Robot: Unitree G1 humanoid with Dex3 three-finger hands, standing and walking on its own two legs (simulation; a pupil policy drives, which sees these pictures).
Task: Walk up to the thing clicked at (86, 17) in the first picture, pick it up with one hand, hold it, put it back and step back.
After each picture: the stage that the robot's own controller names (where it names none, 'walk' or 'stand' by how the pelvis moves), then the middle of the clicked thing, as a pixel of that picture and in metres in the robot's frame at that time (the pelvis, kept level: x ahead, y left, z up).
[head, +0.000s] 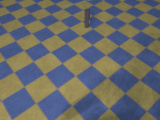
stand; (87, 18) +1.80 -0.07 -0.65
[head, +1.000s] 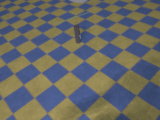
walk; (77, 34) +1.66 +0.17 -0.63
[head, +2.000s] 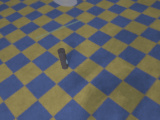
walk; (63, 59) +1.07 +0.28 -0.64
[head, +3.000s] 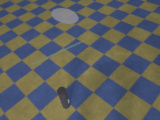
walk; (64, 98) +0.66 +0.23 -0.65
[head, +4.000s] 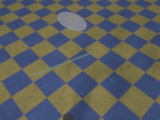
walk; out of the picture +0.43 +0.13 -0.64
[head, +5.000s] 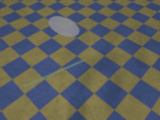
stand; out of the picture +0.33 +0.13 -0.65
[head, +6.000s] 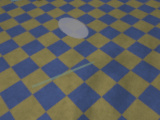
stand; out of the picture +0.31 +0.11 -0.65
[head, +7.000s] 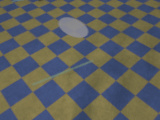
stand; out of the picture +0.35 +0.13 -0.66
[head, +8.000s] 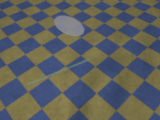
stand; out of the picture +0.33 +0.14 -0.66
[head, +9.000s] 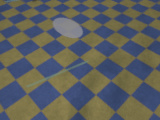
stand; out of the picture +0.33 +0.15 -0.66
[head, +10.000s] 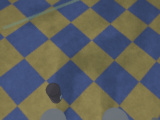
go down; (54, 94) +0.37 +0.14 -0.44
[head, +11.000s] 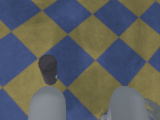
go down; (49, 72) +0.42 +0.16 -0.26
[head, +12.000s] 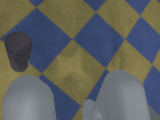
close in; (19, 56) +0.41 +0.18 -0.18
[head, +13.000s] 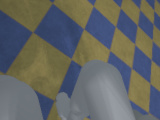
close; out of the picture +0.42 +0.20 -0.16
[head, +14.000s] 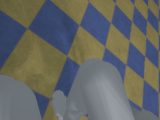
close; out of the picture +0.47 +0.21 -0.15
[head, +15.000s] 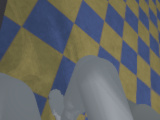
lift; out of the picture +0.56 +0.11 -0.24
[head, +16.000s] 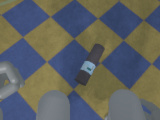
lift; (90, 64) +0.52 -0.04 -0.40
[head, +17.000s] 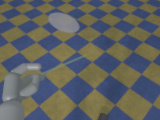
hold; out of the picture +0.41 -0.12 -0.70
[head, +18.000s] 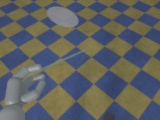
stand; out of the picture +0.38 -0.16 -0.70
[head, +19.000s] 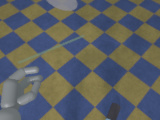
stand; out of the picture +0.37 -0.22 -0.67
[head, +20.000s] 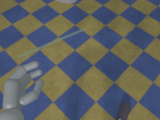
stand; out of the picture +0.34 -0.27 -0.64
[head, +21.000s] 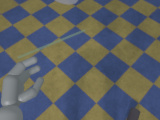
stand; out of the picture +0.30 -0.33 -0.63
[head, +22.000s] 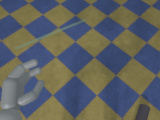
stand; out of the picture +0.28 -0.38 -0.60
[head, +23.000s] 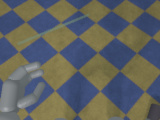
stand; out of the picture +0.27 -0.42 -0.57
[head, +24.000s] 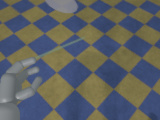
stand; out of the picture +0.23 -0.46 -0.65
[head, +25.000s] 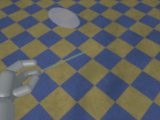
stand; out of the picture +0.19 -0.48 -0.70
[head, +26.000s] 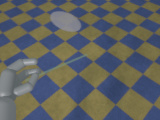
stand; out of the picture +0.19 -0.51 -0.71
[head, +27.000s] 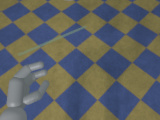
stand; out of the picture +0.20 -0.52 -0.62
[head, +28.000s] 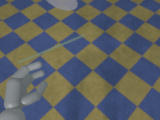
stand; out of the picture +0.19 -0.54 -0.64
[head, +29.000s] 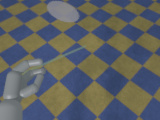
stand; out of the picture +0.16 -0.54 -0.69
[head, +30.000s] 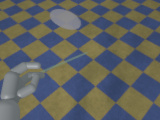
stand; out of the picture +0.17 -0.55 -0.71
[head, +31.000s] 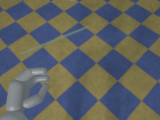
close; out of the picture +0.18 -0.55 -0.62
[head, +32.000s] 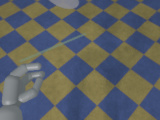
stand; out of the picture +0.18 -0.56 -0.65
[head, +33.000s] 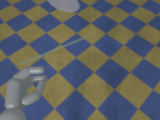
close; out of the picture +0.17 -0.55 -0.66
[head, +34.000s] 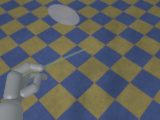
close; out of the picture +0.16 -0.55 -0.69
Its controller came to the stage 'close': yes
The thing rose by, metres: 0.00
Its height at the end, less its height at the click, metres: -0.09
